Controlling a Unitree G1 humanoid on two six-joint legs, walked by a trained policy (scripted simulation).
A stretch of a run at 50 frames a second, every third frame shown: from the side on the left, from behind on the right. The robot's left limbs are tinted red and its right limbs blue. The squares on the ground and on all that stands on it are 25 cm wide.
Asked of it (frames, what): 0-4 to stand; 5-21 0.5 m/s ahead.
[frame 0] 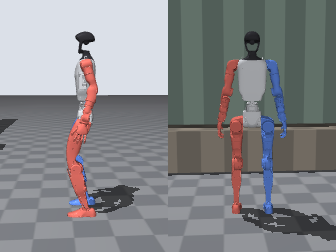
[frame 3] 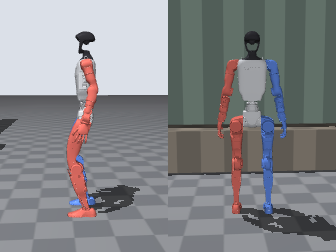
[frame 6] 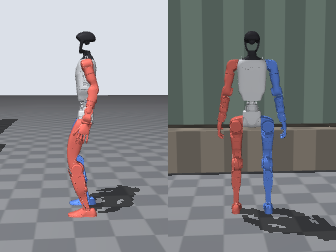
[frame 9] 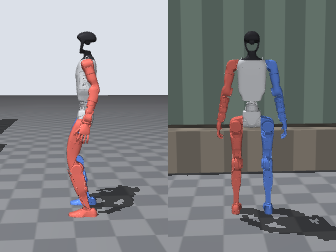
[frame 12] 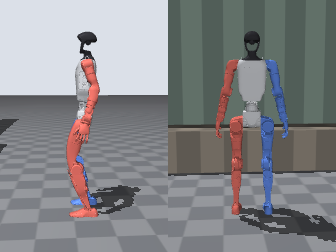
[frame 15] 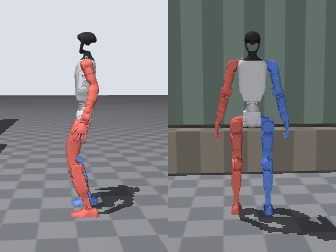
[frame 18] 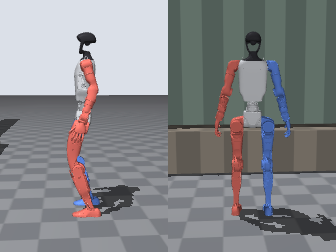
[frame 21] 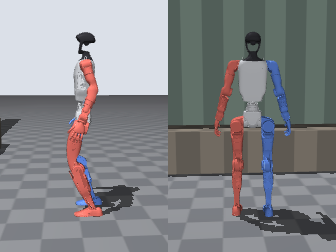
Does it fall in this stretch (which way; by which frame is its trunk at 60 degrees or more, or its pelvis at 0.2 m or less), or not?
no
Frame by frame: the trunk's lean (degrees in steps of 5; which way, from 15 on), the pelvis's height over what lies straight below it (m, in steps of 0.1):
0: 0, 0.8
3: 0, 0.8
6: 0, 0.8
9: 0, 0.8
12: 0, 0.8
15: 5, 0.8
18: 5, 0.8
21: 5, 0.8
